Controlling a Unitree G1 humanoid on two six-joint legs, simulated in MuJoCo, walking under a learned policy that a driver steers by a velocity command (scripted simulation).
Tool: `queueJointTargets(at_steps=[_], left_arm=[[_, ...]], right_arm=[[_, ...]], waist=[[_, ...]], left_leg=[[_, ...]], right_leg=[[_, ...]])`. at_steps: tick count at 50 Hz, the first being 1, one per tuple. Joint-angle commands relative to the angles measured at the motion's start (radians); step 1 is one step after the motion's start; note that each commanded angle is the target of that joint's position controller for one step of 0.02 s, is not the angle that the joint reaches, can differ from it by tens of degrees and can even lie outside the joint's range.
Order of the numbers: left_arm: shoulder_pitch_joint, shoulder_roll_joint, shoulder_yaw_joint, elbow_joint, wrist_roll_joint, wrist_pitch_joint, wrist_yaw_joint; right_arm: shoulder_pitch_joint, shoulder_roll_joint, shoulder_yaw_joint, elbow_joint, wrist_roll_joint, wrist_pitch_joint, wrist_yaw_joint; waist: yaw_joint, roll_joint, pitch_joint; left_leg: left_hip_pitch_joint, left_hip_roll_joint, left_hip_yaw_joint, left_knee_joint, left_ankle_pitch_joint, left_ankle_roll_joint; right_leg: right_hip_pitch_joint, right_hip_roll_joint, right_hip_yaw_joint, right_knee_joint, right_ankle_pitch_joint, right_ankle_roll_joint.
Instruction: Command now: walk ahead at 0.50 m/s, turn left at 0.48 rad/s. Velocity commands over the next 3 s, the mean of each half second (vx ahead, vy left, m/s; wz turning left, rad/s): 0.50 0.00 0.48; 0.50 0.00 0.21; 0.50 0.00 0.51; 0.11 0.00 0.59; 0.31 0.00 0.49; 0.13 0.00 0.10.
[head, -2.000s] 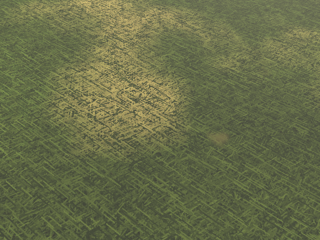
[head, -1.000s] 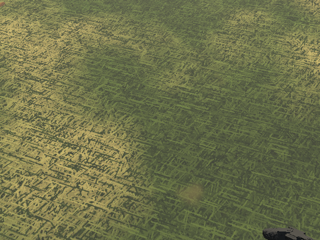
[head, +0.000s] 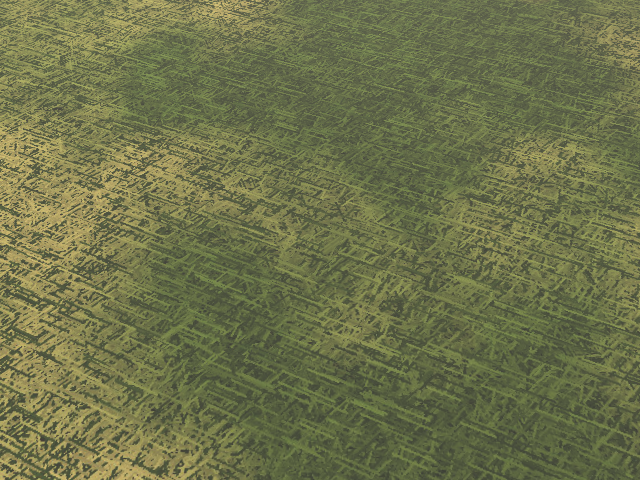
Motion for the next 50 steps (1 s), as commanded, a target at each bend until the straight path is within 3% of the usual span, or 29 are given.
queueJointTargets(at_steps=[1, 4, 5, 6, 7, 8, 9, 10, 11, 12, 14, 17, 22, 27, 29, 30, 31, 32, 33, 34, 35, 36, 37, 38, 39, 42, 46, 50], left_arm=[[0.056, 0.145, 0.026, -0.017, 0.004, 0.001, 0.015], [0.026, 0.189, 0.038, -0.021, 0.01, 0.02, 0.026], [0.018, 0.202, 0.042, -0.028, 0.011, 0.029, 0.024], [-0.005, 0.209, 0.045, -0.043, 0.006, 0.034, 0.018], [-0.001, 0.15, 0.032, -0.091, -0.007, 0.028, 0.007], [-0.031, 0.125, 0.032, -0.162, -0.011, 0.018, -0.011], [-0.148, 0.162, 0.037, -0.184, 0.004, 0.007, -0.016], [-0.163, 0.152, 0.032, -0.198, -0.008, -0.007, -0.021], [-0.143, 0.15, 0.034, -0.183, -0.006, -0.008, -0.019], [-0.132, 0.147, 0.034, -0.183, 0.012, 0.008, -0.018], [-0.107, 0.13, 0.031, -0.184, 0.034, 0.046, -0.025], [-0.18, 0.118, 0.028, -0.221, 0.033, 0.069, -0.034], [-0.357, 0.114, 0.018, -0.277, 0.024, 0.068, -0.044], [-0.488, 0.12, 0.008, -0.326, 0.013, 0.054, -0.052], [-0.471, 0.136, 0.011, -0.333, 0.012, 0.047, -0.052], [-0.414, 0.147, 0.016, -0.318, 0.011, 0.043, -0.049], [-0.33, 0.166, 0.025, -0.292, 0.009, 0.04, -0.041], [-0.19, 0.183, 0.036, -0.246, 0.007, 0.033, -0.03], [-0.033, 0.218, 0.049, -0.208, 0.022, 0.023, -0.016], [0.077, 0.335, 0.078, -0.202, 0.048, 0.021, -0.008], [0.042, 0.304, 0.076, -0.186, 0.022, 0.037, -0.023], [-0.068, 0.237, 0.061, -0.203, 0.002, 0.043, -0.029], [-0.141, 0.172, 0.045, -0.214, -0.001, 0.04, -0.033], [-0.164, 0.147, 0.035, -0.206, 0.004, 0.035, -0.033], [-0.16, 0.132, 0.029, -0.189, 0.002, 0.029, -0.03], [-0.113, 0.146, 0.033, -0.155, -0.001, 0.001, -0.03], [-0.062, 0.153, 0.035, -0.125, 0.0, -0.008, -0.03], [-0.036, 0.149, 0.03, -0.106, -0.004, -0.01, -0.026]], right_arm=[[-0.108, -0.032, 0.003, -0.098, -0.003, -0.016, 0.003], [0.015, -0.068, -0.016, -0.072, -0.006, -0.014, -0.006], [0.105, -0.092, -0.03, -0.047, -0.008, -0.018, -0.01], [0.247, -0.131, -0.051, -0.005, -0.018, -0.026, -0.018], [0.336, -0.238, -0.086, 0.005, -0.026, -0.024, -0.034], [0.287, -0.299, -0.099, -0.015, -0.003, -0.014, -0.032], [0.271, -0.268, -0.093, -0.008, 0.02, -0.006, -0.038], [0.219, -0.221, -0.081, -0.008, 0.023, -0.007, -0.044], [0.173, -0.175, -0.069, -0.013, 0.02, -0.011, -0.046], [0.146, -0.153, -0.06, -0.017, 0.027, -0.019, -0.052], [0.144, -0.146, -0.053, -0.021, 0.033, -0.04, -0.051], [0.199, -0.184, -0.061, -0.012, 0.031, -0.054, -0.049], [0.315, -0.163, -0.05, 0.014, 0.029, -0.056, -0.048], [0.377, -0.171, -0.041, 0.034, 0.015, -0.058, -0.061], [0.36, -0.186, -0.041, 0.036, 0.009, -0.061, -0.068], [0.331, -0.195, -0.042, 0.032, 0.008, -0.064, -0.071], [0.314, -0.206, -0.043, 0.032, 0.006, -0.067, -0.071], [0.3, -0.212, -0.044, 0.034, 0.004, -0.067, -0.067], [0.297, -0.195, -0.037, 0.025, 0.01, -0.071, -0.063], [0.403, -0.1, -0.017, -0.002, 0.046, -0.074, -0.054], [0.421, -0.142, -0.025, 0.012, 0.032, -0.072, -0.056], [0.351, -0.164, -0.031, 0.007, 0.009, -0.065, -0.057], [0.282, -0.153, -0.025, -0.006, 0.004, -0.067, -0.048], [0.253, -0.134, -0.022, -0.016, 0.005, -0.062, -0.041], [0.254, -0.127, -0.02, -0.019, -0.006, -0.052, -0.035], [0.274, -0.1, -0.012, -0.003, -0.005, -0.028, -0.022], [0.122, -0.095, -0.01, -0.052, -0.001, -0.02, -0.015], [-0.007, -0.062, 0.006, -0.095, 0.002, -0.026, -0.005]], waist=[[0.001, -0.101, 0.056], [-0.066, -0.146, -0.03], [-0.103, -0.147, -0.085], [-0.177, -0.107, -0.154], [-0.193, 0.04, -0.25], [-0.131, 0.171, -0.296], [-0.148, 0.001, -0.19], [-0.11, -0.03, -0.089], [-0.059, -0.088, -0.024], [-0.027, -0.087, -0.005], [0.0, -0.054, -0.028], [-0.012, -0.023, -0.019], [-0.09, 0.02, -0.004], [-0.135, 0.028, 0.02], [-0.108, 0.037, 0.027], [-0.073, 0.042, 0.016], [-0.036, 0.049, -0.021], [0.029, 0.024, -0.09], [0.097, -0.018, -0.186], [0.073, -0.222, -0.343], [0.047, -0.257, -0.345], [0.005, -0.133, -0.162], [-0.006, -0.058, -0.071], [-0.026, -0.065, -0.02], [-0.046, -0.096, -0.003], [-0.061, -0.111, -0.013], [-0.036, -0.097, 0.031], [-0.009, -0.101, 0.039]], left_leg=[[0.011, -0.045, 0.071, -0.082, -0.058, 0.04], [0.181, -0.136, 0.115, -0.102, -0.214, 0.111], [0.292, -0.162, 0.105, -0.139, -0.246, 0.14], [0.501, -0.154, 0.048, -0.235, -0.217, 0.18], [0.773, 0.088, -0.284, -0.262, -0.296, 0.273], [0.932, 0.288, -0.808, -0.402, -0.192, 0.414], [0.865, 0.255, -0.684, -0.436, -0.179, 0.375], [0.732, 0.233, -0.57, -0.462, -0.128, 0.333], [0.616, 0.18, -0.482, -0.483, -0.028, 0.282], [0.54, 0.132, -0.413, -0.492, 0.057, 0.257], [0.479, 0.078, -0.343, -0.5, 0.16, 0.243], [0.46, 0.039, -0.3, -0.518, 0.204, 0.224], [0.574, 0.025, -0.277, -0.52, 0.27, 0.15], [0.709, 0.071, -0.292, -0.494, 0.323, 0.145], [0.732, 0.101, -0.297, -0.468, 0.393, 0.134], [0.72, 0.102, -0.282, -0.431, 0.492, 0.116], [0.712, 0.095, -0.271, -0.353, 0.627, 0.101], [0.696, 0.062, -0.24, -0.193, 0.682, 0.086], [0.563, 0.02, -0.212, 0.025, 0.507, 0.072], [0.268, -0.123, -0.136, 0.402, 0.027, 0.024], [0.1, -0.204, -0.159, 0.559, -0.504, 0.027], [0.038, -0.129, -0.191, 0.601, -0.428, 0.034], [0.042, -0.087, -0.181, 0.548, -0.355, 0.032], [0.062, -0.054, -0.167, 0.489, -0.324, 0.031], [0.098, -0.032, -0.157, 0.442, -0.307, 0.021], [0.111, -0.029, -0.147, 0.408, -0.26, 0.001], [-0.032, -0.007, -0.142, 0.288, -0.124, -0.023], [-0.017, -0.009, -0.073, 0.075, 0.014, -0.031]], right_leg=[[0.021, -0.305, 0.036, 0.038, 0.795, -0.04], [0.067, -0.324, -0.003, 0.282, 1.165, -0.038], [0.041, -0.328, -0.004, 0.439, 1.142, -0.043], [-0.081, -0.311, -0.017, 0.673, 0.965, -0.025], [-0.386, -0.231, -0.026, 1.02, 0.446, 0.013], [-0.737, -0.009, 0.129, 1.297, -0.252, 0.052], [-0.845, -0.09, 0.275, 1.281, -0.153, 0.039], [-0.835, -0.129, 0.271, 1.195, -0.062, 0.037], [-0.778, -0.159, 0.267, 1.098, -0.029, 0.041], [-0.721, -0.173, 0.268, 1.04, -0.023, 0.058], [-0.65, -0.179, 0.259, 0.971, -0.015, 0.087], [-0.689, -0.179, 0.229, 0.854, 0.072, 0.116], [-0.753, -0.167, 0.208, 0.613, 0.264, 0.104], [-0.757, -0.124, 0.19, 0.444, 0.29, 0.059], [-0.696, -0.105, 0.196, 0.388, 0.238, 0.026], [-0.608, -0.084, 0.194, 0.357, 0.2, 0.006], [-0.493, -0.05, 0.184, 0.342, 0.155, -0.012], [-0.333, -0.022, 0.17, 0.287, 0.16, -0.034], [-0.096, -0.113, 0.258, 0.267, 0.153, -0.07], [0.199, -0.401, 0.689, 0.241, 0.043, -0.188], [0.187, -0.483, 0.984, 0.092, 0.026, -0.243], [0.028, -0.445, 0.855, 0.076, -0.079, -0.226], [-0.103, -0.399, 0.721, 0.045, -0.061, -0.204], [-0.183, -0.347, 0.618, 0.013, 0.004, -0.172], [-0.24, -0.307, 0.544, -0.009, 0.076, -0.148], [-0.264, -0.286, 0.415, -0.052, 0.219, -0.137], [-0.212, -0.27, 0.29, -0.102, 0.278, -0.117], [-0.172, -0.246, 0.173, -0.093, 0.397, -0.087]])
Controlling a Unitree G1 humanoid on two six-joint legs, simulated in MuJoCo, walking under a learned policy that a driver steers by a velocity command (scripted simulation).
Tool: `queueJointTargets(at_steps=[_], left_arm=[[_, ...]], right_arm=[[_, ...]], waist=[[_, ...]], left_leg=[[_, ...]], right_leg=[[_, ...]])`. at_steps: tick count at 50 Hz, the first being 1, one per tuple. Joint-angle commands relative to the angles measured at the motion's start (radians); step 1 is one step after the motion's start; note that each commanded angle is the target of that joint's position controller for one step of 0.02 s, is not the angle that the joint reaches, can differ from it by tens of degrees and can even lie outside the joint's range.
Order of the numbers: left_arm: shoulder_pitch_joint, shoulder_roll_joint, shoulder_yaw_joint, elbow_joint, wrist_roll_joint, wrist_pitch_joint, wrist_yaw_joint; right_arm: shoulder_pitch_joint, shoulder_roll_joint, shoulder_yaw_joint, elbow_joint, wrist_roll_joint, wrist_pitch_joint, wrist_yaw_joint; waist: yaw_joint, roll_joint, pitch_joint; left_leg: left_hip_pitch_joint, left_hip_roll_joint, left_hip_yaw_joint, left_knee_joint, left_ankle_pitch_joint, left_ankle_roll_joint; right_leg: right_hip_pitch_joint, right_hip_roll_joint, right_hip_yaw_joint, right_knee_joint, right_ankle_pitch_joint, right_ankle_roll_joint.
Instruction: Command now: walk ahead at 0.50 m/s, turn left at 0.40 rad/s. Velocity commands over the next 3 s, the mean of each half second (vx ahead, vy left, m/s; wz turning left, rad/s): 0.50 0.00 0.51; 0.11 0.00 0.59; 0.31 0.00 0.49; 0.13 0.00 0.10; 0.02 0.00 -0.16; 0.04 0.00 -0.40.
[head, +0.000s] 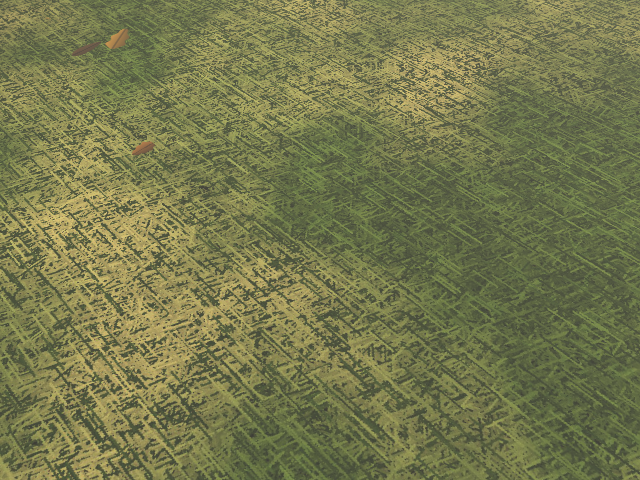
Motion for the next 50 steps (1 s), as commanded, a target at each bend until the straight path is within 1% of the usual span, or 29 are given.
queueJointTargets(at_steps=[1, 5, 7, 9, 10, 11, 12, 13, 14, 15, 16, 17, 20, 22, 26, 29, 31, 33, 35, 36, 37, 38, 39, 40, 41, 42, 46, 48, 50], left_arm=[[0.007, 0.124, 0.022, -0.038, -0.003, -0.018, 0.009], [0.061, 0.141, 0.024, -0.006, 0.002, -0.007, 0.024], [0.052, 0.158, 0.026, -0.002, 0.006, 0.003, 0.032], [0.039, 0.186, 0.033, -0.002, 0.01, 0.019, 0.037], [0.034, 0.196, 0.034, -0.006, 0.008, 0.029, 0.038], [0.016, 0.189, 0.03, -0.033, 0.005, 0.029, 0.037], [0.056, 0.085, 0.009, -0.104, -0.012, 0.02, 0.015], [-0.047, 0.163, 0.027, -0.131, -0.001, 0.012, 0.013], [-0.123, 0.151, 0.022, -0.161, -0.003, 0.0, 0.008], [-0.127, 0.14, 0.015, -0.162, -0.004, -0.009, 0.008], [-0.122, 0.139, 0.018, -0.155, 0.004, -0.002, 0.008], [-0.103, 0.136, 0.017, -0.156, 0.023, 0.019, 0.007], [-0.089, 0.116, 0.015, -0.163, 0.036, 0.064, -0.004], [-0.161, 0.114, 0.014, -0.193, 0.035, 0.071, -0.007], [-0.318, 0.119, 0.012, -0.249, 0.028, 0.071, -0.007], [-0.375, 0.113, 0.005, -0.275, 0.017, 0.062, -0.002], [-0.392, 0.116, 0.0, -0.286, 0.008, 0.053, 0.006], [-0.334, 0.141, 0.003, -0.273, 0.003, 0.047, 0.016], [-0.188, 0.189, 0.017, -0.234, 0.005, 0.035, 0.035], [-0.068, 0.225, 0.026, -0.214, 0.012, 0.018, 0.047], [-0.033, 0.288, 0.03, -0.231, 0.014, 0.021, 0.054], [-0.034, 0.268, 0.033, -0.251, -0.011, 0.045, 0.042], [-0.089, 0.199, 0.019, -0.271, -0.02, 0.06, 0.039], [-0.156, 0.142, 0.002, -0.282, -0.019, 0.069, 0.044], [-0.214, 0.125, -0.007, -0.289, -0.01, 0.081, 0.052], [-0.242, 0.136, -0.006, -0.293, -0.007, 0.091, 0.061], [-0.255, 0.164, 0.007, -0.286, 0.015, 0.105, 0.059], [-0.262, 0.167, 0.013, -0.292, 0.021, 0.107, 0.051], [-0.284, 0.191, 0.024, -0.298, 0.021, 0.112, 0.045]], right_arm=[[-0.12, -0.02, 0.006, -0.09, 0.001, -0.014, 0.009], [-0.204, -0.024, 0.01, -0.135, -0.004, -0.015, 0.018], [-0.184, -0.035, 0.004, -0.137, -0.008, -0.013, 0.017], [-0.075, -0.061, -0.012, -0.111, -0.012, -0.014, 0.01], [0.05, -0.084, -0.027, -0.074, -0.018, -0.021, 0.005], [0.216, -0.149, -0.055, -0.03, -0.032, -0.024, -0.007], [0.239, -0.264, -0.088, -0.043, -0.029, -0.017, -0.023], [0.251, -0.259, -0.089, -0.05, 0.01, -0.004, -0.024], [0.2, -0.236, -0.085, -0.038, 0.018, 0.001, -0.033], [0.157, -0.182, -0.073, -0.035, 0.022, -0.003, -0.036], [0.114, -0.151, -0.064, -0.039, 0.022, -0.007, -0.039], [0.083, -0.128, -0.056, -0.041, 0.028, -0.012, -0.042], [0.1, -0.147, -0.058, -0.04, 0.032, -0.035, -0.036], [0.132, -0.167, -0.064, -0.036, 0.028, -0.037, -0.034], [0.214, -0.168, -0.066, -0.024, 0.029, -0.034, -0.033], [0.258, -0.175, -0.068, -0.013, 0.027, -0.023, -0.045], [0.278, -0.173, -0.068, -0.012, 0.021, -0.01, -0.053], [0.246, -0.174, -0.069, -0.029, 0.013, 0.002, -0.062], [0.164, -0.2, -0.076, -0.062, 0.021, -0.003, -0.065], [0.131, -0.182, -0.07, -0.092, 0.04, -0.014, -0.058], [0.224, -0.074, -0.05, -0.124, 0.054, -0.013, -0.061], [0.354, -0.133, -0.061, -0.113, 0.062, 0.003, -0.079], [0.316, -0.182, -0.072, -0.075, 0.025, 0.027, -0.083], [0.243, -0.185, -0.075, -0.086, 0.013, 0.043, -0.072], [0.209, -0.167, -0.074, -0.093, 0.011, 0.061, -0.06], [0.194, -0.159, -0.073, -0.098, 0.008, 0.08, -0.046], [0.167, -0.129, -0.061, -0.128, 0.021, 0.114, -0.031], [0.158, -0.127, -0.055, -0.14, 0.013, 0.122, -0.026], [0.144, -0.13, -0.047, -0.161, 0.004, 0.125, -0.007]], waist=[[0.013, -0.116, 0.057], [0.032, -0.116, 0.069], [0.011, -0.128, 0.044], [-0.04, -0.15, -0.033], [-0.093, -0.136, -0.105], [-0.169, -0.076, -0.201], [-0.12, 0.165, -0.309], [-0.15, 0.076, -0.349], [-0.129, 0.013, -0.197], [-0.092, -0.042, -0.108], [-0.048, -0.074, -0.048], [-0.012, -0.064, -0.033], [0.012, -0.04, -0.042], [-0.005, -0.029, -0.017], [-0.065, -0.005, 0.011], [-0.084, -0.001, 0.008], [-0.099, 0.021, -0.02], [-0.072, 0.047, -0.04], [0.008, 0.055, -0.079], [0.066, 0.002, -0.151], [0.017, -0.234, -0.299], [-0.014, -0.285, -0.483], [-0.022, -0.155, -0.409], [-0.027, -0.125, -0.297], [-0.048, -0.138, -0.214], [-0.057, -0.183, -0.158], [-0.07, -0.197, -0.146], [-0.071, -0.207, -0.157], [-0.075, -0.268, -0.132]], left_leg=[[0.016, -0.002, 0.073, -0.139, 0.105, -0.003], [0.023, -0.019, 0.136, -0.264, 0.049, 0.038], [0.077, -0.058, 0.169, -0.296, -0.04, 0.075], [0.221, -0.13, 0.204, -0.318, -0.143, 0.124], [0.385, -0.159, 0.197, -0.377, -0.13, 0.154], [0.642, -0.07, 0.054, -0.417, -0.156, 0.211], [0.97, 0.243, -0.451, -0.446, -0.147, 0.36], [0.998, 0.297, -0.693, -0.565, -0.068, 0.405], [0.903, 0.26, -0.502, -0.574, 0.01, 0.37], [0.765, 0.219, -0.405, -0.596, 0.097, 0.327], [0.65, 0.165, -0.328, -0.618, 0.17, 0.286], [0.57, 0.119, -0.272, -0.637, 0.215, 0.265], [0.499, 0.069, -0.218, -0.667, 0.258, 0.263], [0.479, 0.051, -0.217, -0.693, 0.205, 0.252], [0.542, 0.036, -0.245, -0.694, 0.167, 0.217], [0.591, 0.015, -0.201, -0.566, 0.59, 0.171], [0.616, -0.005, -0.199, -0.487, 0.708, 0.132], [0.61, -0.021, -0.23, -0.402, 0.719, 0.087], [0.573, -0.054, -0.265, -0.255, 0.696, 0.033], [0.457, -0.096, -0.254, -0.07, 0.485, 0.003], [0.256, -0.231, -0.115, 0.255, -0.5, -0.022], [0.215, -0.258, -0.066, 0.438, -0.675, -0.029], [0.2, -0.205, -0.075, 0.498, -0.577, -0.043], [0.175, -0.179, -0.055, 0.489, -0.515, -0.061], [0.157, -0.152, -0.043, 0.477, -0.47, -0.082], [0.167, -0.138, -0.034, 0.463, -0.435, -0.098], [0.221, -0.147, 0.009, 0.432, -0.381, -0.106], [0.245, -0.112, 0.032, 0.346, -0.334, -0.086], [0.29, -0.086, 0.073, 0.163, -0.336, -0.061]], right_leg=[[-0.056, -0.256, 0.05, -0.101, 0.33, -0.073], [0.08, -0.303, 0.006, -0.036, 0.482, -0.066], [0.139, -0.318, -0.024, 0.06, 0.714, -0.054], [0.161, -0.322, -0.058, 0.27, 0.971, -0.043], [0.106, -0.314, -0.08, 0.456, 0.94, -0.03], [-0.084, -0.293, -0.089, 0.724, 0.703, -0.003], [-0.521, -0.122, -0.093, 1.114, -0.104, 0.056], [-0.674, -0.04, 0.115, 1.259, -0.319, 0.063], [-0.757, -0.113, 0.165, 1.223, -0.221, 0.053], [-0.717, -0.148, 0.16, 1.124, -0.158, 0.053], [-0.658, -0.172, 0.16, 1.042, -0.145, 0.061], [-0.595, -0.183, 0.163, 0.993, -0.143, 0.077], [-0.553, -0.181, 0.14, 0.899, -0.116, 0.111], [-0.592, -0.183, 0.13, 0.819, -0.039, 0.128], [-0.671, -0.17, 0.135, 0.646, 0.11, 0.138], [-0.634, -0.11, 0.117, 0.546, 0.137, 0.125], [-0.576, -0.059, 0.111, 0.485, 0.137, 0.107], [-0.461, -0.025, 0.134, 0.389, 0.113, 0.083], [-0.257, -0.018, 0.148, 0.226, 0.202, 0.053], [-0.024, -0.142, 0.224, 0.177, 0.496, 0.018], [0.246, -0.474, 0.449, 0.343, 1.203, -0.068], [0.273, -0.633, 0.62, 0.338, 1.437, -0.216], [0.164, -0.558, 0.55, 0.294, 1.295, -0.216], [0.065, -0.472, 0.425, 0.251, 1.084, -0.187], [-0.014, -0.406, 0.352, 0.21, 0.901, -0.16], [-0.094, -0.367, 0.291, 0.177, 0.795, -0.154], [-0.217, -0.35, 0.184, 0.136, 0.647, -0.177], [-0.267, -0.351, 0.176, 0.07, 0.191, -0.159], [-0.322, -0.342, 0.178, -0.007, -0.222, -0.11]])
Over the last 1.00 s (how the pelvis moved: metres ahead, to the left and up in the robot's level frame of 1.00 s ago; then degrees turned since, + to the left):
0.55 0.07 0.01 22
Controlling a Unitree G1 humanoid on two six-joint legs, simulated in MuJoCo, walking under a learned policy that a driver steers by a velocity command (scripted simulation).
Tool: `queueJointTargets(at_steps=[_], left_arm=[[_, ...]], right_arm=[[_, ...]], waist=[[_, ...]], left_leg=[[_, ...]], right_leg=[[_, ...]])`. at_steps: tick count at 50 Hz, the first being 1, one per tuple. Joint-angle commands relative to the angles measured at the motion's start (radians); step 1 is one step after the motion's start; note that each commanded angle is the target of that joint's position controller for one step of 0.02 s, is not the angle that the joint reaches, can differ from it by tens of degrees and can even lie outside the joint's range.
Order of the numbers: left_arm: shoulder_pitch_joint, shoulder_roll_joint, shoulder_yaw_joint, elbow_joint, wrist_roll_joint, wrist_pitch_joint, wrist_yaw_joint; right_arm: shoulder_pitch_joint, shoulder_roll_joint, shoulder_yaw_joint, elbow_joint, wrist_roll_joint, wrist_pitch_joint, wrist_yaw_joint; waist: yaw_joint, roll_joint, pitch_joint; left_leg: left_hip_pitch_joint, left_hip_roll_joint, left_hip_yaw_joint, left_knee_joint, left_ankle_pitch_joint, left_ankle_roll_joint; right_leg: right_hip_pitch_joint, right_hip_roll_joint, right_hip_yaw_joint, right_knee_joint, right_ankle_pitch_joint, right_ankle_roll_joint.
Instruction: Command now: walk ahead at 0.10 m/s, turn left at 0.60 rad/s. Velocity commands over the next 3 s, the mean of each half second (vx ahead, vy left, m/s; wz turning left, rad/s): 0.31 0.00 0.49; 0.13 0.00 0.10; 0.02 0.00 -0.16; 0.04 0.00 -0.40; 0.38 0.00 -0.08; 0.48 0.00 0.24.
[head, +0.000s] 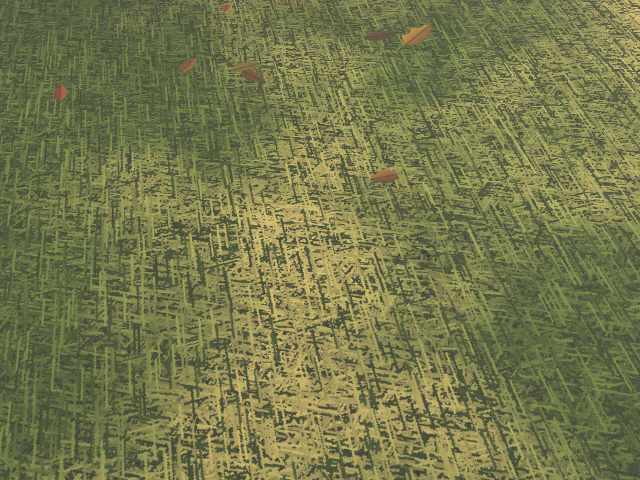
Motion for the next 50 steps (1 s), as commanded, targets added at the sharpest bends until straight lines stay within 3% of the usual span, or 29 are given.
queueJointTargets(at_steps=[1, 4, 5, 6, 7, 8, 9, 10, 11, 12, 13, 15, 21, 23, 26, 29, 30, 31, 32, 33, 34, 35, 36, 37, 41, 45, 48, 49, 50], left_arm=[[-0.046, 0.179, 0.055, -0.075, 0.003, -0.006, -0.006], [-0.015, 0.233, 0.081, -0.068, 0.008, 0.007, -0.012], [-0.027, 0.231, 0.083, -0.071, 0.004, 0.016, -0.014], [-0.051, 0.205, 0.081, -0.074, 0.002, 0.025, -0.017], [-0.047, 0.134, 0.067, -0.07, -0.01, 0.032, -0.028], [-0.055, 0.013, 0.03, -0.125, -0.013, 0.036, -0.035], [-0.183, 0.111, 0.052, -0.188, -0.014, 0.019, -0.038], [-0.16, 0.161, 0.068, -0.178, -0.023, 0.0, -0.046], [-0.084, 0.173, 0.074, -0.129, -0.008, -0.009, -0.055], [-0.028, 0.176, 0.078, -0.084, 0.011, -0.009, -0.06], [0.003, 0.174, 0.082, -0.062, 0.016, -0.007, -0.065], [-0.003, 0.139, 0.076, -0.056, 0.008, -0.003, -0.075], [-0.13, 0.108, 0.066, -0.076, 0.006, -0.02, -0.081], [-0.16, 0.091, 0.058, -0.083, 0.005, -0.033, -0.084], [-0.154, 0.067, 0.045, -0.086, 0.001, -0.051, -0.08], [0.007, 0.092, 0.054, -0.032, -0.006, -0.063, -0.051], [0.11, 0.1, 0.057, -0.002, -0.001, -0.076, -0.038], [0.244, 0.156, 0.067, 0.023, 0.009, -0.09, -0.025], [0.303, 0.289, 0.095, 0.023, 0.007, -0.082, -0.022], [0.303, 0.229, 0.084, 0.045, -0.038, -0.072, -0.034], [0.209, 0.164, 0.063, 0.035, -0.044, -0.073, -0.039], [0.128, 0.096, 0.043, 0.025, -0.036, -0.074, -0.039], [0.09, 0.054, 0.025, 0.028, -0.031, -0.077, -0.035], [0.072, 0.039, 0.017, 0.04, -0.029, -0.08, -0.03], [0.084, 0.066, 0.012, 0.088, -0.013, -0.088, -0.029], [0.106, 0.093, 0.014, 0.117, -0.015, -0.061, -0.028], [0.089, 0.077, 0.006, 0.127, -0.02, -0.042, -0.026], [0.104, 0.061, 0.002, 0.13, -0.016, -0.043, -0.027], [0.179, 0.039, 0.002, 0.141, -0.022, -0.041, -0.032]], right_arm=[[0.15, -0.055, -0.002, -0.041, -0.008, 0.007, 0.028], [0.169, -0.078, -0.002, -0.04, 0.003, -0.005, 0.052], [0.22, -0.065, 0.001, -0.021, 0.005, -0.01, 0.055], [0.3, -0.052, 0.003, 0.021, 0.005, -0.017, 0.053], [0.354, -0.062, 0.001, 0.059, -0.002, -0.027, 0.032], [0.272, -0.159, -0.002, -0.013, -0.008, -0.038, 0.016], [0.203, -0.194, -0.018, -0.035, -0.018, -0.036, -0.013], [0.137, -0.179, -0.015, -0.039, -0.022, -0.042, -0.036], [0.104, -0.173, -0.014, -0.036, -0.015, -0.058, -0.033], [0.104, -0.163, -0.013, -0.033, -0.01, -0.075, -0.022], [0.128, -0.132, -0.006, -0.023, -0.005, -0.092, -0.015], [0.203, -0.097, 0.001, 0.013, 0.009, -0.117, -0.005], [0.353, -0.077, 0.001, 0.08, 0.006, -0.142, -0.014], [0.374, -0.072, 0.004, 0.103, 0.001, -0.144, -0.023], [0.378, -0.065, 0.011, 0.13, -0.002, -0.142, -0.036], [0.32, -0.078, 0.012, 0.134, 0.008, -0.145, -0.044], [0.288, -0.086, 0.012, 0.136, 0.022, -0.152, -0.043], [0.276, -0.057, 0.022, 0.113, 0.029, -0.164, -0.041], [0.412, 0.025, 0.036, 0.117, 0.059, -0.159, -0.045], [0.403, -0.053, 0.016, 0.143, 0.015, -0.143, -0.054], [0.352, -0.037, 0.015, 0.148, -0.002, -0.133, -0.05], [0.301, -0.017, 0.023, 0.148, -0.007, -0.13, -0.042], [0.265, -0.006, 0.024, 0.148, -0.008, -0.121, -0.035], [0.263, 0.0, 0.025, 0.153, -0.013, -0.109, -0.029], [0.253, 0.053, 0.046, 0.186, -0.004, -0.087, -0.024], [0.159, 0.039, 0.053, 0.195, -0.002, -0.068, -0.031], [0.108, 0.034, 0.06, 0.205, -0.016, -0.075, -0.037], [0.107, 0.005, 0.058, 0.206, -0.023, -0.085, -0.043], [0.078, -0.054, 0.047, 0.21, -0.015, -0.091, -0.049]], waist=[[-0.043, -0.255, -0.195], [-0.041, -0.229, -0.192], [-0.071, -0.189, -0.178], [-0.115, -0.095, -0.122], [-0.139, 0.17, -0.033], [-0.076, 0.308, 0.029], [-0.085, 0.171, 0.118], [-0.027, 0.146, 0.137], [0.012, 0.136, 0.105], [0.018, 0.12, 0.057], [0.012, 0.096, 0.021], [-0.004, 0.075, -0.01], [-0.088, 0.099, -0.005], [-0.099, 0.099, 0.014], [-0.087, 0.111, -0.001], [-0.007, 0.096, -0.071], [0.056, 0.068, -0.122], [0.104, 0.011, -0.23], [0.074, -0.245, -0.372], [0.056, -0.177, -0.365], [0.017, -0.11, -0.245], [0.004, -0.075, -0.168], [-0.009, -0.09, -0.12], [-0.027, -0.121, -0.106], [-0.045, -0.136, -0.157], [-0.007, -0.159, -0.161], [-0.025, -0.082, -0.087], [-0.018, -0.033, -0.079], [0.045, 0.064, -0.052]], left_leg=[[0.204, 0.035, 0.072, -0.218, -0.008, 0.04], [0.381, 0.018, 0.139, -0.42, -0.081, 0.113], [0.458, 0.013, 0.162, -0.53, -0.034, 0.14], [0.533, 0.007, 0.137, -0.67, -0.031, 0.169], [0.517, 0.089, -0.08, -0.878, -0.214, 0.203], [0.387, 0.375, -0.603, -1.013, -0.567, 0.284], [0.221, 0.402, -0.713, -1.187, -0.669, 0.345], [0.175, 0.361, -0.641, -1.188, -0.546, 0.312], [0.204, 0.292, -0.513, -1.15, -0.36, 0.277], [0.242, 0.234, -0.418, -1.117, -0.22, 0.254], [0.279, 0.204, -0.371, -1.099, -0.15, 0.246], [0.391, 0.197, -0.34, -1.084, -0.051, 0.247], [0.585, 0.229, -0.319, -1.06, 0.109, 0.266], [0.596, 0.226, -0.282, -1.001, 0.345, 0.264], [0.565, 0.222, -0.223, -0.865, 0.803, 0.238], [0.495, 0.189, -0.213, -0.72, 1.076, 0.179], [0.458, 0.148, -0.179, -0.602, 1.061, 0.153], [0.322, 0.106, -0.166, -0.427, 0.794, 0.128], [0.102, -0.067, -0.064, -0.083, 0.134, 0.083], [0.098, -0.083, -0.103, 0.036, -0.119, 0.085], [0.085, -0.041, -0.123, 0.071, -0.084, 0.083], [0.075, -0.007, -0.11, 0.021, -0.042, 0.079], [0.091, 0.025, -0.099, -0.051, -0.012, 0.074], [0.136, 0.036, -0.078, -0.11, 0.014, 0.063], [0.252, 0.031, -0.013, -0.359, 0.059, 0.036], [0.323, 0.039, 0.026, -0.537, 0.142, 0.041], [0.442, 0.068, -0.009, -0.758, 0.297, 0.066], [0.474, 0.143, -0.1, -0.807, 0.344, 0.078], [0.41, 0.218, -0.192, -0.826, 0.37, 0.11]], right_leg=[[-0.007, -0.215, 0.165, -0.271, -0.457, -0.114], [-0.057, -0.247, 0.143, -0.293, -0.555, -0.068], [-0.095, -0.236, 0.109, -0.257, -0.582, -0.042], [-0.184, -0.19, 0.036, -0.117, -0.616, -0.004], [-0.319, -0.086, -0.068, 0.235, -0.682, 0.038], [-0.542, 0.036, -0.004, 0.541, -0.588, 0.083], [-0.58, 0.004, 0.153, 0.526, -0.372, 0.099], [-0.502, -0.003, 0.17, 0.526, -0.244, 0.104], [-0.433, -0.001, 0.162, 0.522, -0.167, 0.112], [-0.372, 0.008, 0.138, 0.533, -0.129, 0.114], [-0.341, 0.012, 0.13, 0.545, -0.105, 0.11], [-0.362, 0.016, 0.124, 0.522, -0.077, 0.097], [-0.437, 0.013, 0.11, 0.356, -0.06, 0.094], [-0.402, 0.026, 0.094, 0.281, -0.081, 0.084], [-0.268, 0.056, 0.058, 0.205, -0.141, 0.05], [0.024, 0.118, 0.046, 0.082, -0.093, -0.001], [0.185, 0.101, 0.06, -0.014, 0.044, -0.02], [0.425, -0.059, 0.206, -0.009, 0.178, -0.055], [0.656, -0.364, 0.568, 0.028, 0.601, -0.226], [0.53, -0.383, 0.648, -0.028, 0.729, -0.266], [0.403, -0.337, 0.529, -0.052, 0.625, -0.252], [0.315, -0.282, 0.43, -0.095, 0.557, -0.221], [0.251, -0.231, 0.343, -0.13, 0.548, -0.188], [0.196, -0.188, 0.28, -0.149, 0.568, -0.171], [0.166, -0.136, 0.175, -0.127, 0.638, -0.16], [0.124, -0.135, 0.211, -0.141, 0.253, -0.152], [-0.015, -0.103, 0.24, -0.143, -0.142, -0.08], [-0.044, -0.083, 0.242, -0.126, -0.214, -0.043], [-0.02, -0.003, 0.189, -0.112, -0.268, -0.014]])
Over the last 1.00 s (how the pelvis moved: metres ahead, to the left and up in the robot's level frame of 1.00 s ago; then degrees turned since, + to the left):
0.40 0.06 -0.01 34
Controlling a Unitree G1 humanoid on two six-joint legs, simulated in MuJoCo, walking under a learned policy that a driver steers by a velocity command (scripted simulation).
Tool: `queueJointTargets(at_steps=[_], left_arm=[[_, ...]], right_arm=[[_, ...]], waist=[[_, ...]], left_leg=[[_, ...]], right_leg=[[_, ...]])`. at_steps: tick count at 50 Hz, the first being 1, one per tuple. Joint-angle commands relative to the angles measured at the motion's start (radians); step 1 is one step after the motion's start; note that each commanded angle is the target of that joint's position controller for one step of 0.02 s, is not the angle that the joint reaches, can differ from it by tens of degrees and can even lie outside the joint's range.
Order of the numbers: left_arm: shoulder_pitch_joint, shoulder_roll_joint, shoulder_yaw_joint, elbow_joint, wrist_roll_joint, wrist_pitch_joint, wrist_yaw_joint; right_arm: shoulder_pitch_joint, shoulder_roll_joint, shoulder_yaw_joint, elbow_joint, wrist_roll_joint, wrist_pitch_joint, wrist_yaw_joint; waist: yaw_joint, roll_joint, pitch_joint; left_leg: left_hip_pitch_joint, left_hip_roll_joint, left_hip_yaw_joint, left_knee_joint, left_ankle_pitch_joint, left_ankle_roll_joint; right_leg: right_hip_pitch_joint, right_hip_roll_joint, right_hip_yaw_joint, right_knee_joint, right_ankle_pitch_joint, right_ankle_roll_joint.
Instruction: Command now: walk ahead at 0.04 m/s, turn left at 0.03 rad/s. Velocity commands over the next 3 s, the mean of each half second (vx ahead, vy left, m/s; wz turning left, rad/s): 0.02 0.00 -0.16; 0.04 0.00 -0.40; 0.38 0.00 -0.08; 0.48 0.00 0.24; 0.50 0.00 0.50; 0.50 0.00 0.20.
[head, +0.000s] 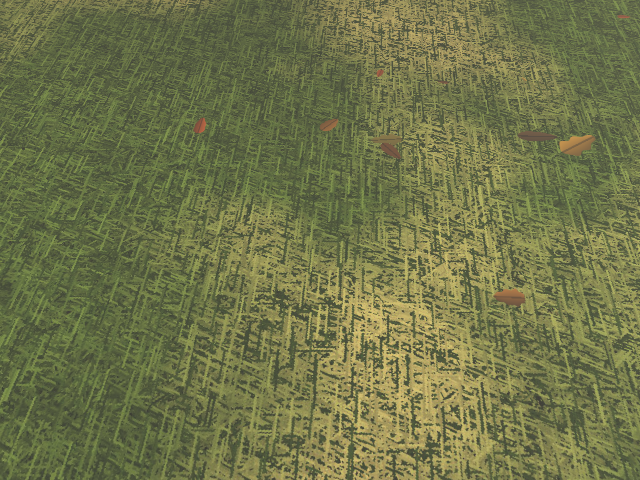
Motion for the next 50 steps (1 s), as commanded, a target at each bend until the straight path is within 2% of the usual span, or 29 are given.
queueJointTargets(at_steps=[1, 2, 4, 9, 11, 13, 15, 17, 19, 21, 22, 23, 24, 26, 27, 28, 29, 30, 31, 32, 33, 34, 37, 43, 44, 46, 47, 50], left_arm=[[0.09, 0.069, 0.016, -0.008, -0.007, 0.004, 0.002], [0.071, 0.087, 0.021, 0.003, -0.004, 0.008, 0.006], [0.057, 0.108, 0.028, 0.018, -0.002, 0.005, 0.007], [0.061, 0.084, 0.02, 0.068, -0.003, -0.001, 0.015], [0.055, 0.084, 0.019, 0.079, -0.004, 0.002, 0.015], [0.023, 0.109, 0.028, 0.062, -0.006, 0.005, 0.015], [0.016, 0.113, 0.035, 0.049, -0.007, 0.009, 0.014], [0.021, 0.103, 0.037, 0.035, -0.004, 0.017, 0.015], [0.031, 0.089, 0.04, 0.023, 0.003, 0.026, 0.018], [0.057, 0.085, 0.048, 0.019, 0.012, 0.036, 0.02], [0.057, 0.086, 0.053, 0.017, 0.013, 0.041, 0.019], [0.05, 0.077, 0.054, 0.009, 0.012, 0.045, 0.017], [0.056, 0.065, 0.052, 0.006, 0.009, 0.045, 0.015], [0.105, 0.063, 0.058, 0.019, 0.008, 0.037, 0.012], [0.099, 0.118, 0.074, 0.007, 0.017, 0.026, 0.01], [0.1, 0.291, 0.112, -0.027, 0.018, 0.017, 0.009], [0.159, 0.276, 0.108, -0.003, 0.015, 0.022, 0.004], [0.119, 0.234, 0.104, -0.01, 0.01, 0.027, 0.008], [0.053, 0.211, 0.101, -0.032, 0.005, 0.034, 0.015], [0.001, 0.197, 0.099, -0.055, 0.001, 0.039, 0.019], [-0.013, 0.176, 0.095, -0.064, -0.001, 0.04, 0.02], [0.005, 0.167, 0.094, -0.063, -0.003, 0.038, 0.018], [0.06, 0.184, 0.103, -0.053, -0.01, 0.03, 0.016], [0.062, 0.181, 0.095, -0.052, 0.007, 0.03, 0.02], [0.07, 0.182, 0.095, -0.047, 0.008, 0.031, 0.019], [0.066, 0.188, 0.095, -0.04, 0.014, 0.033, 0.016], [0.062, 0.19, 0.095, -0.037, 0.016, 0.034, 0.014], [0.07, 0.198, 0.096, -0.018, 0.018, 0.026, 0.008]], right_arm=[[0.03, -0.138, -0.023, 0.009, 0.02, -0.017, -0.011], [0.011, -0.103, -0.014, 0.014, 0.023, -0.021, -0.01], [0.019, -0.097, -0.014, 0.04, 0.023, -0.027, -0.014], [0.032, -0.089, -0.015, 0.089, 0.026, -0.029, -0.018], [0.023, -0.1, -0.02, 0.099, 0.024, -0.029, -0.024], [0.011, -0.129, -0.034, 0.094, 0.023, -0.027, -0.034], [0.025, -0.147, -0.048, 0.094, 0.025, -0.021, -0.042], [0.048, -0.162, -0.064, 0.092, 0.023, -0.009, -0.048], [0.06, -0.18, -0.08, 0.085, 0.017, 0.002, -0.053], [0.008, -0.173, -0.084, 0.054, 0.014, 0.005, -0.056], [-0.016, -0.167, -0.082, 0.037, 0.01, 0.003, -0.056], [-0.031, -0.169, -0.081, 0.028, 0.004, -0.001, -0.055], [-0.056, -0.176, -0.083, 0.021, 0.001, -0.002, -0.053], [-0.092, -0.188, -0.089, 0.015, 0.006, 0.004, -0.048], [-0.041, -0.168, -0.09, 0.025, 0.005, 0.013, -0.04], [-0.054, -0.099, -0.072, -0.037, 0.015, 0.019, -0.038], [-0.077, -0.1, -0.066, -0.049, 0.007, 0.03, -0.04], [-0.072, -0.114, -0.07, -0.04, 0.018, 0.033, -0.036], [-0.081, -0.116, -0.07, -0.036, 0.024, 0.024, -0.029], [-0.087, -0.125, -0.072, -0.037, 0.018, 0.013, -0.025], [-0.076, -0.133, -0.073, -0.033, 0.007, 0.009, -0.019], [-0.065, -0.132, -0.074, -0.033, 0.006, 0.008, -0.013], [-0.08, -0.117, -0.07, -0.056, 0.015, 0.01, -0.013], [-0.098, -0.115, -0.066, -0.072, 0.017, 0.021, -0.017], [-0.094, -0.115, -0.064, -0.073, 0.012, 0.019, -0.013], [-0.115, -0.117, -0.061, -0.084, 0.001, 0.01, 0.0], [-0.121, -0.118, -0.06, -0.088, -0.002, 0.003, 0.006], [-0.102, -0.111, -0.053, -0.086, 0.001, -0.023, 0.015]], waist=[[0.027, 0.104, 0.002], [0.022, 0.08, 0.028], [0.011, 0.066, 0.008], [0.0, -0.001, -0.01], [-0.001, -0.009, -0.003], [-0.005, -0.015, -0.011], [-0.009, -0.006, -0.024], [-0.015, 0.021, -0.029], [-0.016, 0.063, -0.032], [-0.002, 0.125, -0.039], [0.0, 0.119, -0.029], [0.005, 0.098, -0.019], [0.018, 0.088, -0.019], [0.048, 0.072, -0.036], [0.037, -0.069, -0.026], [0.028, -0.351, -0.011], [0.036, -0.252, -0.043], [0.009, -0.134, -0.016], [-0.006, -0.068, 0.01], [-0.015, -0.076, 0.002], [-0.014, -0.098, -0.024], [-0.01, -0.092, -0.058], [0.008, -0.078, -0.085], [0.031, -0.125, -0.08], [0.035, -0.122, -0.095], [0.044, -0.144, -0.064], [0.046, -0.15, -0.044], [0.041, -0.12, -0.015]], left_leg=[[0.005, 0.156, -0.173, -0.166, 0.032, 0.083], [-0.032, 0.117, -0.15, -0.177, -0.003, 0.066], [0.023, 0.08, -0.111, -0.169, 0.083, 0.049], [0.11, 0.082, -0.095, -0.151, 0.191, 0.059], [0.124, 0.08, -0.076, -0.147, 0.187, 0.058], [0.129, 0.08, -0.058, -0.121, 0.189, 0.065], [0.133, 0.088, -0.049, -0.096, 0.178, 0.081], [0.124, 0.125, -0.066, -0.093, 0.159, 0.112], [0.101, 0.205, -0.104, -0.107, 0.175, 0.165], [0.034, 0.311, -0.15, -0.113, 0.259, 0.234], [0.006, 0.345, -0.152, -0.109, 0.321, 0.259], [-0.006, 0.35, -0.134, -0.101, 0.355, 0.252], [-0.02, 0.326, -0.094, -0.078, 0.363, 0.218], [-0.051, 0.243, 0.011, 0.04, 0.265, 0.13], [-0.097, 0.157, 0.097, 0.214, 0.062, 0.066], [-0.345, -0.046, 0.183, 0.436, -0.361, -0.017], [-0.316, -0.042, 0.029, 0.581, -0.432, -0.004], [-0.32, -0.017, 0.006, 0.638, -0.355, 0.004], [-0.328, 0.006, -0.005, 0.622, -0.265, 0.007], [-0.335, 0.016, -0.009, 0.592, -0.204, 0.008], [-0.323, 0.012, -0.001, 0.59, -0.165, 0.002], [-0.315, 0.003, 0.001, 0.596, -0.147, -0.005], [-0.341, -0.005, -0.006, 0.552, -0.129, -0.026], [-0.278, -0.008, 0.005, 0.404, -0.15, -0.036], [-0.251, -0.007, 0.009, 0.377, -0.156, -0.032], [-0.229, -0.011, 0.026, 0.33, -0.177, -0.025], [-0.22, -0.013, 0.032, 0.304, -0.19, -0.021], [-0.157, -0.022, 0.043, 0.204, -0.215, 0.007]], right_leg=[[-0.011, -0.092, 0.104, -0.14, -0.076, 0.01], [0.037, -0.101, 0.118, -0.134, -0.025, 0.016], [0.049, -0.125, 0.134, -0.13, 0.05, 0.009], [0.036, -0.134, 0.132, -0.144, 0.089, 0.017], [0.019, -0.131, 0.145, -0.134, 0.112, 0.013], [-0.008, -0.122, 0.154, -0.085, 0.153, 0.003], [-0.054, -0.106, 0.157, -0.018, 0.156, -0.007], [-0.109, -0.078, 0.147, 0.07, 0.123, -0.011], [-0.149, -0.042, 0.109, 0.19, 0.045, -0.007], [-0.155, -0.031, 0.07, 0.353, -0.207, -0.017], [-0.163, -0.041, 0.057, 0.416, -0.315, -0.023], [-0.165, -0.062, 0.056, 0.405, -0.346, -0.026], [-0.128, -0.069, 0.046, 0.345, -0.296, -0.028], [-0.009, -0.037, 0.03, 0.128, -0.104, -0.029], [0.022, -0.097, 0.195, -0.062, -0.009, -0.042], [0.081, -0.389, 0.646, -0.208, 0.289, -0.149], [0.054, -0.414, 0.705, -0.23, 0.357, -0.227], [0.032, -0.368, 0.594, -0.191, 0.282, -0.235], [0.012, -0.303, 0.503, -0.184, 0.217, -0.202], [0.038, -0.254, 0.458, -0.183, 0.195, -0.168], [0.067, -0.228, 0.423, -0.173, 0.273, -0.159], [0.098, -0.22, 0.409, -0.162, 0.339, -0.159], [0.171, -0.219, 0.419, -0.145, 0.393, -0.16], [0.148, -0.214, 0.436, -0.172, 0.272, -0.167], [0.137, -0.209, 0.45, -0.198, 0.119, -0.173], [0.095, -0.201, 0.497, -0.265, -0.213, -0.189], [0.079, -0.206, 0.518, -0.284, -0.286, -0.195], [0.053, -0.219, 0.544, -0.291, -0.329, -0.2]])
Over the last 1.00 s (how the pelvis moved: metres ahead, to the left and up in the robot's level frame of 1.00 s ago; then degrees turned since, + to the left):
0.21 0.04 0.00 15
